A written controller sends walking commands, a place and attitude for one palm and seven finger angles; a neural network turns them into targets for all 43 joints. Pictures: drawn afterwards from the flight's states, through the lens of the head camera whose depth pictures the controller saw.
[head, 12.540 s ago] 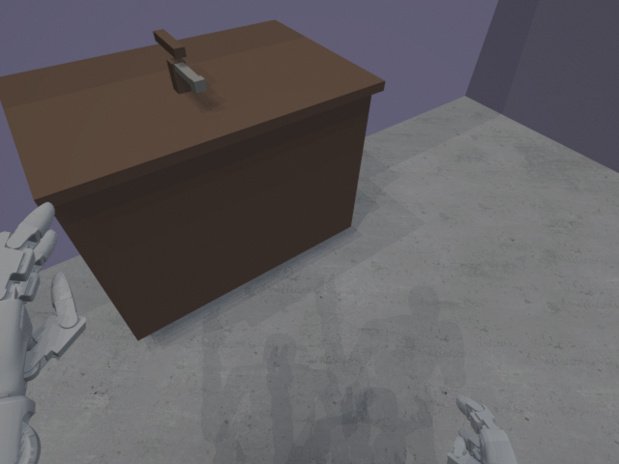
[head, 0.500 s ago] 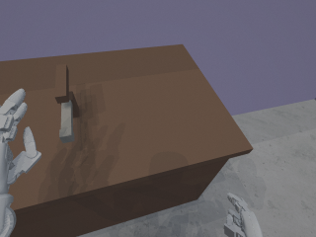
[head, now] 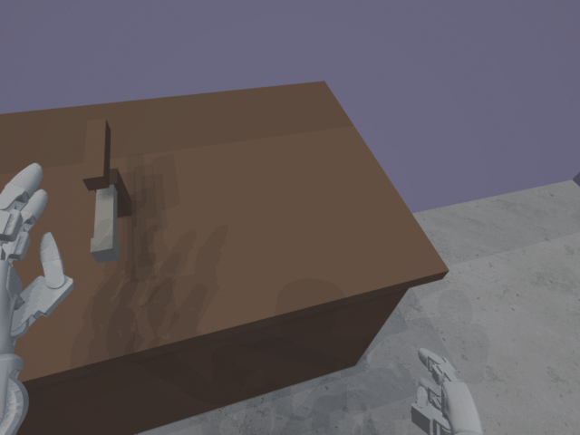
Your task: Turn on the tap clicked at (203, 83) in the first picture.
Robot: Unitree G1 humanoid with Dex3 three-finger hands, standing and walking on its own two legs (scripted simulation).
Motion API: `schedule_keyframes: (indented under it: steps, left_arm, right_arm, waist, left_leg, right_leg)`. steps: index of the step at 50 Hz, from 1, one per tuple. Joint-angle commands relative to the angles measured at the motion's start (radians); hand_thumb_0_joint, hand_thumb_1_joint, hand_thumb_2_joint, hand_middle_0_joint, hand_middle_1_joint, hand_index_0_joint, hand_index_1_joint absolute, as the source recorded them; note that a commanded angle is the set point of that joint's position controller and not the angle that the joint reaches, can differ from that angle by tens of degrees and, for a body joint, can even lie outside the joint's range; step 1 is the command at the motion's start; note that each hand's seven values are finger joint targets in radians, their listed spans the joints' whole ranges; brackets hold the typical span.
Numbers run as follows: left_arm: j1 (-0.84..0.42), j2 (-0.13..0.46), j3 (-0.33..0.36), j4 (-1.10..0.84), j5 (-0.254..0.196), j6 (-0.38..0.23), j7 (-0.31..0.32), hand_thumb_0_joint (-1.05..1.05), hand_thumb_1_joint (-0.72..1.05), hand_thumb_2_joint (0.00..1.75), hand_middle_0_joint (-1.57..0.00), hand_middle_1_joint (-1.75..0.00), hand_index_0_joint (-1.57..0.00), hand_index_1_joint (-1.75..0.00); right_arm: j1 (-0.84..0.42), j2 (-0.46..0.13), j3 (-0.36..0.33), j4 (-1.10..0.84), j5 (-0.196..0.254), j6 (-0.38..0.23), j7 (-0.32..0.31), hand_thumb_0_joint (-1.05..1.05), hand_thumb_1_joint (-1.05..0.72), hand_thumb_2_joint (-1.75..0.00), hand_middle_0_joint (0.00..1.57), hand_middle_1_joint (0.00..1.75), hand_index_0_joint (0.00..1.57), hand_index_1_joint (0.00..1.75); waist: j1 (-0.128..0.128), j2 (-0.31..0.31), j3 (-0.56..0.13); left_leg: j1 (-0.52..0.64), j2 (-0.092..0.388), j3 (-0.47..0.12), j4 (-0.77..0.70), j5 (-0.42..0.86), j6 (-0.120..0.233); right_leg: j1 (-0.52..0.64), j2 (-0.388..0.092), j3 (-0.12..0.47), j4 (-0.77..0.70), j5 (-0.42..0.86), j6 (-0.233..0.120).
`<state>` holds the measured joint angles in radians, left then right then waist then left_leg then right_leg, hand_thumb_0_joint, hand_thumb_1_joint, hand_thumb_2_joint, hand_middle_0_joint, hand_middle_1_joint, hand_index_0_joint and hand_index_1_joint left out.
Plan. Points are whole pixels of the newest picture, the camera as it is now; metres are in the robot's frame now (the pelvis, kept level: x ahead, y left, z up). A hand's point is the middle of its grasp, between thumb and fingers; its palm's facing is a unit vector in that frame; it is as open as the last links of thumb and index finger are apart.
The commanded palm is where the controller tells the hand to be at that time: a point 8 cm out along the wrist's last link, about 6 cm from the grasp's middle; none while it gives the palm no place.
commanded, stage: come to a stop and stand still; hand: left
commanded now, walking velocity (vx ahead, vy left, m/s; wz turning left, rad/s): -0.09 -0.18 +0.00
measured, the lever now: (105, 248) +0.33 +0.29 +0.05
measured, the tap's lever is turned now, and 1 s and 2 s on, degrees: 0 0 0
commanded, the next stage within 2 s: look again from close up in 1.42 s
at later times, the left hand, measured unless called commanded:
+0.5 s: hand (102, 284) +0.23 +0.22 +0.15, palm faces +0.36 -0.85 -0.38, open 7.4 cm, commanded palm +0.17 +0.25 +0.17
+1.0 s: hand (66, 272) +0.24 +0.26 +0.14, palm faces +0.32 -0.86 -0.40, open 7.4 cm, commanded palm +0.17 +0.29 +0.17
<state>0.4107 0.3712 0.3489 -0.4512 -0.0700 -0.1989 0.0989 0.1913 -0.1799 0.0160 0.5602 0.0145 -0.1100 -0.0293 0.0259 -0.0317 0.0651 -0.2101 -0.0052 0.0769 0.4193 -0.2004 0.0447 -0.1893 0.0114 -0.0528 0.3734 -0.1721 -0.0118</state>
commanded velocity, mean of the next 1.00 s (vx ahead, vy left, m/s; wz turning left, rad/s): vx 0.00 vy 0.00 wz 0.00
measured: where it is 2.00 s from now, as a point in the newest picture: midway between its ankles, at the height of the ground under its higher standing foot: outside the picture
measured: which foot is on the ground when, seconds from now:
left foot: down 0.00-1.00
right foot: down 0.00-1.00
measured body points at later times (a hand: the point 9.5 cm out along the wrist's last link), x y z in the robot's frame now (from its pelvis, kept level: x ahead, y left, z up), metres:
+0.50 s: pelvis +0.01 -0.03 +0.00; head +0.03 -0.02 +0.45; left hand +0.20 +0.26 +0.17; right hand +0.18 -0.26 -0.08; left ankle +0.02 +0.08 -0.74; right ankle +0.02 -0.11 -0.74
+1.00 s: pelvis +0.01 +0.01 +0.00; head +0.05 +0.04 +0.44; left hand +0.22 +0.31 +0.16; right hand +0.18 -0.21 -0.08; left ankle +0.02 +0.08 -0.74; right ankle +0.02 -0.11 -0.74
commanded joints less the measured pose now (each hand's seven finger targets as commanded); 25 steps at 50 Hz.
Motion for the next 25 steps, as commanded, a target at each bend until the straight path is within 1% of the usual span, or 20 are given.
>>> schedule_keyframes:
  steps: [1,2,3,4,5,7,8,9,12,13,14,15,17,18,19,21,22,23,24,25]
  left_arm:
    - [-0.062,0.162,0.105,-0.255,-0.006,-0.061,0.01,0.0,0.9,0.9,-0.2,-0.3,-0.2,-0.3]
    - [-0.055,0.167,0.113,-0.264,-0.005,-0.06,0.01,0.0,0.9,0.9,-0.2,-0.3,-0.2,-0.3]
    - [-0.043,0.185,0.132,-0.277,-0.007,-0.057,0.011,0.0,0.9,0.9,-0.2,-0.3,-0.2,-0.3]
    - [-0.034,0.155,0.107,-0.26,-0.01,-0.056,0.007,0.0,0.9,0.9,-0.2,-0.3,-0.2,-0.3]
    - [-0.026,0.167,0.119,-0.263,-0.011,-0.055,0.012,0.0,0.9,0.9,-0.2,-0.3,-0.2,-0.3]
    - [0.002,0.164,0.123,-0.248,-0.011,-0.05,0.02,0.0,0.9,0.9,-0.2,-0.3,-0.2,-0.3]
    - [0.014,0.172,0.129,-0.254,-0.009,-0.045,0.025,0.0,0.9,0.9,-0.2,-0.3,-0.2,-0.3]
    - [0.017,0.148,0.105,-0.226,-0.011,-0.042,0.024,0.0,0.9,0.9,-0.2,-0.3,-0.2,-0.3]
    - [-0.002,0.166,0.116,-0.218,-0.01,-0.035,0.032,0.0,0.9,0.9,-0.2,-0.3,-0.2,-0.3]
    - [-0.012,0.178,0.121,-0.229,-0.008,-0.031,0.035,0.0,0.9,0.9,-0.2,-0.3,-0.2,-0.3]
    - [-0.016,0.15,0.095,-0.208,-0.009,-0.031,0.033,0.0,0.9,0.9,-0.2,-0.3,-0.2,-0.3]
    - [-0.024,0.165,0.105,-0.218,-0.009,-0.029,0.035,0.0,0.9,0.9,-0.2,-0.3,-0.2,-0.3]
    - [-0.023,0.162,0.101,-0.217,-0.007,-0.026,0.038,0.0,0.9,0.9,-0.2,-0.3,-0.2,-0.3]
    - [-0.026,0.176,0.109,-0.229,-0.005,-0.024,0.041,0.0,0.9,0.9,-0.2,-0.3,-0.2,-0.3]
    - [-0.022,0.155,0.092,-0.209,-0.006,-0.024,0.04,0.0,0.9,0.9,-0.2,-0.3,-0.2,-0.3]
    - [-0.026,0.164,0.096,-0.227,-0.005,-0.023,0.042,0.0,0.9,0.9,-0.2,-0.3,-0.2,-0.3]
    - [-0.007,0.169,0.107,-0.22,-0.005,-0.021,0.043,0.0,0.9,0.9,-0.2,-0.3,-0.2,-0.3]
    - [-0.001,0.182,0.117,-0.233,-0.004,-0.02,0.046,0.0,0.9,0.9,-0.2,-0.3,-0.2,-0.3]
    - [0.005,0.154,0.094,-0.217,-0.007,-0.02,0.042,0.0,0.9,0.9,-0.2,-0.3,-0.2,-0.3]
    - [-0.003,0.164,0.1,-0.232,-0.006,-0.019,0.043,0.0,0.9,0.9,-0.2,-0.3,-0.2,-0.3]
  right_arm:
    - [-0.077,-0.14,-0.063,-0.166,0.001,-0.052,-0.008,0.0,-0.9,-0.9,0.2,0.3,0.2,0.3]
    - [-0.073,-0.14,-0.067,-0.168,0.0,-0.053,-0.008,0.0,-0.9,-0.9,0.2,0.3,0.2,0.3]
    - [-0.088,-0.136,-0.062,-0.168,0.003,-0.053,-0.008,0.0,-0.9,-0.9,0.2,0.3,0.2,0.3]
    - [-0.079,-0.136,-0.057,-0.163,-0.003,-0.05,-0.007,0.0,-0.9,-0.9,0.2,0.3,0.2,0.3]
    - [-0.08,-0.136,-0.061,-0.17,0.001,-0.054,-0.008,0.0,-0.9,-0.9,0.2,0.3,0.2,0.3]
    - [-0.076,-0.138,-0.06,-0.162,0.001,-0.055,-0.01,0.0,-0.9,-0.9,0.2,0.3,0.2,0.3]
    - [-0.088,-0.138,-0.054,-0.157,0.004,-0.054,-0.012,0.0,-0.9,-0.9,0.2,0.3,0.2,0.3]
    - [-0.08,-0.14,-0.05,-0.152,-0.003,-0.049,-0.012,0.0,-0.9,-0.9,0.2,0.3,0.2,0.3]
    - [-0.082,-0.145,-0.055,-0.148,0.002,-0.048,-0.019,0.0,-0.9,-0.9,0.2,0.3,0.2,0.3]
    - [-0.098,-0.141,-0.05,-0.144,0.007,-0.046,-0.021,0.0,-0.9,-0.9,0.2,0.3,0.2,0.3]
    - [-0.087,-0.145,-0.047,-0.14,-0.001,-0.042,-0.022,0.0,-0.9,-0.9,0.2,0.3,0.2,0.3]
    - [-0.093,-0.146,-0.052,-0.146,0.004,-0.044,-0.023,0.0,-0.9,-0.9,0.2,0.3,0.2,0.3]
    - [-0.087,-0.148,-0.054,-0.144,0.005,-0.041,-0.024,0.0,-0.9,-0.9,0.2,0.3,0.2,0.3]
    - [-0.105,-0.146,-0.051,-0.138,0.009,-0.042,-0.025,0.0,-0.9,-0.9,0.2,0.3,0.2,0.3]
    - [-0.092,-0.15,-0.048,-0.136,0.001,-0.038,-0.025,0.0,-0.9,-0.9,0.2,0.3,0.2,0.3]
    - [-0.092,-0.153,-0.054,-0.141,0.005,-0.039,-0.025,0.0,-0.9,-0.9,0.2,0.3,0.2,0.3]
    - [-0.09,-0.152,-0.056,-0.142,0.005,-0.037,-0.025,0.0,-0.9,-0.9,0.2,0.3,0.2,0.3]
    - [-0.108,-0.151,-0.054,-0.136,0.009,-0.035,-0.025,0.0,-0.9,-0.9,0.2,0.3,0.2,0.3]
    - [-0.095,-0.15,-0.05,-0.138,0.002,-0.031,-0.024,0.0,-0.9,-0.9,0.2,0.3,0.2,0.3]
    - [-0.098,-0.151,-0.055,-0.142,0.005,-0.032,-0.024,0.0,-0.9,-0.9,0.2,0.3,0.2,0.3]
  waist:
    - [-0.002,0.128,-0.166]
    - [0.0,0.117,-0.176]
    - [-0.001,0.142,-0.179]
    - [-0.002,0.132,-0.186]
    - [0.001,0.118,-0.194]
    - [-0.001,0.094,-0.203]
    - [-0.003,0.096,-0.198]
    - [-0.006,0.073,-0.185]
    - [-0.008,0.056,-0.157]
    - [-0.009,0.054,-0.149]
    - [-0.012,0.045,-0.147]
    - [-0.008,0.051,-0.149]
    - [-0.009,0.043,-0.155]
    - [-0.009,0.061,-0.152]
    - [-0.01,0.038,-0.154]
    - [-0.008,0.05,-0.161]
    - [-0.006,0.041,-0.172]
    - [-0.006,0.069,-0.179]
    - [-0.008,0.049,-0.175]
    - [-0.006,0.06,-0.175]
  left_leg:
    - [-0.002,0.153,-0.146,-0.099,0.105,-0.039]
    - [0.002,0.158,-0.145,-0.086,0.121,-0.036]
    - [0.008,0.154,-0.139,-0.083,0.136,-0.037]
    - [-0.007,0.147,-0.135,-0.081,0.122,-0.032]
    - [-0.004,0.139,-0.13,-0.064,0.104,-0.03]
    - [0.008,0.108,-0.111,-0.036,0.053,-0.029]
    - [0.01,0.093,-0.11,-0.03,0.046,-0.029]
    - [0.002,0.084,-0.107,-0.029,0.026,-0.027]
    - [0.01,0.077,-0.106,-0.021,0.001,-0.024]
    - [0.018,0.075,-0.109,-0.022,0.001,-0.024]
    - [0.018,0.072,-0.105,-0.023,0.004,-0.021]
    - [0.023,0.073,-0.108,-0.022,0.004,-0.019]
    - [0.034,0.073,-0.107,-0.019,0.024,-0.018]
    - [0.041,0.073,-0.105,-0.021,0.03,-0.018]
    - [0.031,0.071,-0.107,-0.027,0.033,-0.017]
    - [0.034,0.073,-0.111,-0.024,0.058,-0.017]
    - [0.037,0.076,-0.111,-0.021,0.074,-0.015]
    - [0.046,0.077,-0.107,-0.02,0.095,-0.015]
    - [0.037,0.075,-0.111,-0.025,0.097,-0.015]
    - [0.035,0.077,-0.111,-0.022,0.105,-0.016]
  right_leg:
    - [0.066,-0.04,0.069,0.01,0.09,0.008]
    - [0.066,-0.042,0.072,0.015,0.103,0.007]
    - [0.057,-0.039,0.068,0.015,0.106,0.008]
    - [0.07,-0.04,0.067,0.009,0.106,0.008]
    - [0.081,-0.053,0.083,-0.004,0.121,0.006]
    - [0.073,-0.072,0.117,-0.043,0.129,-0.001]
    - [0.066,-0.078,0.124,-0.057,0.126,-0.007]
    - [0.054,-0.078,0.127,-0.075,0.098,-0.005]
    - [0.017,-0.091,0.153,-0.109,0.034,-0.005]
    - [0.005,-0.093,0.148,-0.12,0.017,-0.006]
    - [0.004,-0.09,0.139,-0.125,0.0,-0.004]
    - [0.006,-0.094,0.151,-0.127,0.002,-0.002]
    - [0.012,-0.097,0.151,-0.125,0.018,-0.001]
    - [0.007,-0.097,0.143,-0.126,0.02,-0.002]
    - [0.023,-0.092,0.131,-0.123,0.018,0.0]
    - [0.04,-0.097,0.136,-0.11,0.058,-0.001]
    - [0.052,-0.098,0.138,-0.101,0.086,0.001]
    - [0.059,-0.1,0.128,-0.093,0.118,0.0]
    - [0.066,-0.096,0.116,-0.089,0.118,0.001]
    - [0.072,-0.099,0.125,-0.084,0.136,0.001]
